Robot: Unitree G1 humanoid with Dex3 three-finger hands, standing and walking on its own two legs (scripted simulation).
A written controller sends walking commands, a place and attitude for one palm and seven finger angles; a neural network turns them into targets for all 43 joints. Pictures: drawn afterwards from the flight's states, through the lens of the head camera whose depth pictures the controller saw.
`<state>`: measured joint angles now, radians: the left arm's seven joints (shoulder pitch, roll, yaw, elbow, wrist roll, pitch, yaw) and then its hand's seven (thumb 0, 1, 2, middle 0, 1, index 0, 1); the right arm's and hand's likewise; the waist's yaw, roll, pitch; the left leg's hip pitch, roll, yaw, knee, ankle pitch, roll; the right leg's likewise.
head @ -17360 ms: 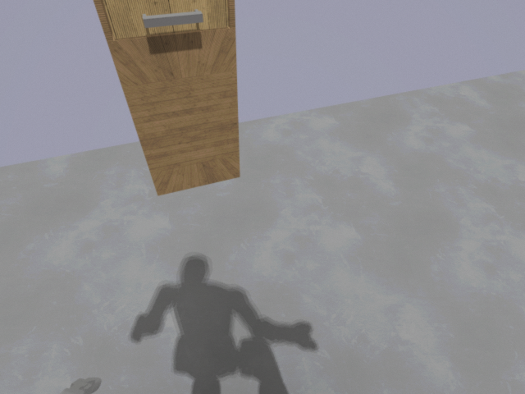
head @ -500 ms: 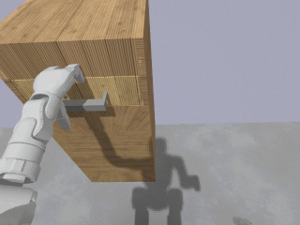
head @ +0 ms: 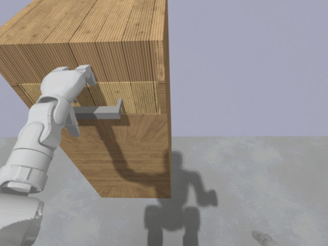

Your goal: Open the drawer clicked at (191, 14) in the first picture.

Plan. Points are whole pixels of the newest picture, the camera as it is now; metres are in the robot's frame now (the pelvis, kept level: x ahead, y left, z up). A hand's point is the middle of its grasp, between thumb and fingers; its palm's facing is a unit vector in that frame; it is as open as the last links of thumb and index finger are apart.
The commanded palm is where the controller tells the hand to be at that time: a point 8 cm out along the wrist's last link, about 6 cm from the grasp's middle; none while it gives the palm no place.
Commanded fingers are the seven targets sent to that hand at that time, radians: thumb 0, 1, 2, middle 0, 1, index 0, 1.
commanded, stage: move the hooked fingers above the handle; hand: left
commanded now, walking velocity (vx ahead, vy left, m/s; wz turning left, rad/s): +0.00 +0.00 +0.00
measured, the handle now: (90, 107) +0.47 +0.24 +0.07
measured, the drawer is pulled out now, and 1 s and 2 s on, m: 0.00 0.00 0.00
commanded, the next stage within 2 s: lower the fingers behind the handle in 1.90 s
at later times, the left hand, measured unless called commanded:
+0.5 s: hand (78, 103) +0.42 +0.23 +0.13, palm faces -0.03 -0.05 -1.00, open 13.8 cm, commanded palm +0.39 +0.24 +0.20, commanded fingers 0.00 -0.50 0.30 -0.30 -1.20 -0.30 -1.20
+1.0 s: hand (85, 107) +0.41 +0.21 +0.13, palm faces -0.03 -0.06 -1.00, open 13.8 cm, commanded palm +0.40 +0.23 +0.20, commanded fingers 0.00 -0.50 0.30 -0.30 -1.20 -0.30 -1.20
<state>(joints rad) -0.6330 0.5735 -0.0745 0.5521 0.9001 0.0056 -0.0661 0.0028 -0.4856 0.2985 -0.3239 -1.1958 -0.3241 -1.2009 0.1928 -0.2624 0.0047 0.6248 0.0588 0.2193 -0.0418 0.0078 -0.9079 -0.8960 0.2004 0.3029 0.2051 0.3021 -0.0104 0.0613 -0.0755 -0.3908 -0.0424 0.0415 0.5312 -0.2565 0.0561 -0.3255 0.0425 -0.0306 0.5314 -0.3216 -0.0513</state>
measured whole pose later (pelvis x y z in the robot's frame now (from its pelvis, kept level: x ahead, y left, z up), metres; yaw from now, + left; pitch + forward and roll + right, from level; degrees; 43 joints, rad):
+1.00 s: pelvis +0.01 +0.00 +0.00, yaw +1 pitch +6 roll +0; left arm -0.58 0.53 -0.14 0.45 0.88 0.01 -0.09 0.00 -0.49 0.30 -0.32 -1.20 -0.32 -1.20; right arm 0.20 -0.28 0.00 0.64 0.06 0.22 -0.05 0.01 -0.91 -0.90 0.20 0.30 0.20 0.30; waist 0.01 0.06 -0.07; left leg -0.38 -0.05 0.03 0.53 -0.27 0.05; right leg -0.30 0.04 -0.04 0.53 -0.34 -0.05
